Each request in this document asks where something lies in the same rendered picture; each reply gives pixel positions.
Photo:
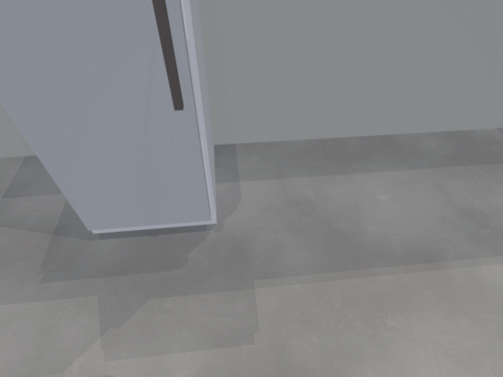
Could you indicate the handle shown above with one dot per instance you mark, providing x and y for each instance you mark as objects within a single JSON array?
[{"x": 164, "y": 30}]

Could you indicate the fridge door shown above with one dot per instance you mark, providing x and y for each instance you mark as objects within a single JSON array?
[{"x": 86, "y": 84}]

